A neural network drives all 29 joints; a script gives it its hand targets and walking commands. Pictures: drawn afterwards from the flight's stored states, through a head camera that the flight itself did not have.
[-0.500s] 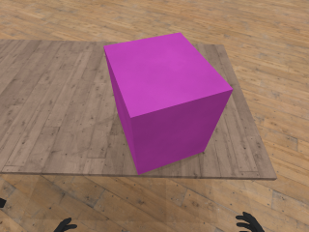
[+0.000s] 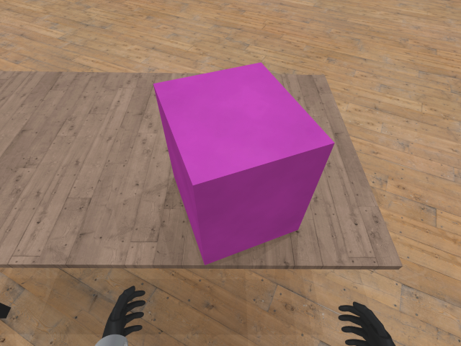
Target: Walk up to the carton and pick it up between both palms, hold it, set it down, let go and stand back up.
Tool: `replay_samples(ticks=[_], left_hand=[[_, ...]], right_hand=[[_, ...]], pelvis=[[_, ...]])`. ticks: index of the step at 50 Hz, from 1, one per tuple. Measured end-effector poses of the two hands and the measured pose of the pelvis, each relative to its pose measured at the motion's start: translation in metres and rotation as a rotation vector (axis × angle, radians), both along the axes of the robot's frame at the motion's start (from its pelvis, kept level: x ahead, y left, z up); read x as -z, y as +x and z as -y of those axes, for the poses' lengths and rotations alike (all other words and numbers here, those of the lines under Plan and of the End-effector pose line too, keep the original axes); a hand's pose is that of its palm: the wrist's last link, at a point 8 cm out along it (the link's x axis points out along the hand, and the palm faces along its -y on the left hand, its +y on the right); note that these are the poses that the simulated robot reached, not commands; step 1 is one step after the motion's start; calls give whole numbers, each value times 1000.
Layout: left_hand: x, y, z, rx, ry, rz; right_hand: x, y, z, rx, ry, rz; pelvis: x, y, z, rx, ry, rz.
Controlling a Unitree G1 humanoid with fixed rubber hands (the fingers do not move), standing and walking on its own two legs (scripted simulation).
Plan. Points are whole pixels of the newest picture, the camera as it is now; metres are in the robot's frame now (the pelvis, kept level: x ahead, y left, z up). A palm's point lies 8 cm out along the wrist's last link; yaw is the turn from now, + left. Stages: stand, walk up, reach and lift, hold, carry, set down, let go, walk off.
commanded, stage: reach and lift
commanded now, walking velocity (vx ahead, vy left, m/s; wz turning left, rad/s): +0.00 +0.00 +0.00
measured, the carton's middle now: (232, 164) +0.48 +0.07 +0.02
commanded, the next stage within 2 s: none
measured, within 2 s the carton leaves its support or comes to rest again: neither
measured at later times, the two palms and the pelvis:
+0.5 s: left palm (124, 311) +0.18 +0.22 -0.04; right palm (411, 338) +0.19 -0.26 -0.06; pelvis +0.03 +0.01 +0.00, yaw +0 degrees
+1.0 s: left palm (132, 314) +0.17 +0.20 -0.02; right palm (418, 327) +0.20 -0.27 -0.04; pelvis +0.02 +0.00 +0.00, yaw -1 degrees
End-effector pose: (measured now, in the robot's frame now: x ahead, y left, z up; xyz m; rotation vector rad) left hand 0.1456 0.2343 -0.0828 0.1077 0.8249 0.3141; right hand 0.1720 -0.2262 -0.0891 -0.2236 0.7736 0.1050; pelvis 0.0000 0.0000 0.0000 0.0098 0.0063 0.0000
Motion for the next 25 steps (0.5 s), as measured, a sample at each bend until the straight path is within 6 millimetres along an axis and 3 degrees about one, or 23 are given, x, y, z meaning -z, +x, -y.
replay_samples(ticks=[8,16,25], left_hand=[[-13,4,4,15,7,63],[-25,15,1,-15,21,151],[-39,31,14,-17,20,251]], right_hand=[[-13,15,10,-4,-2,72],[-22,14,27,15,5,70],[-33,18,36,15,39,142]], pelvis=[[-4,8,-11,-5,-7,5],[-5,18,-15,5,-12,-3],[-5,27,-15,5,-19,-10]])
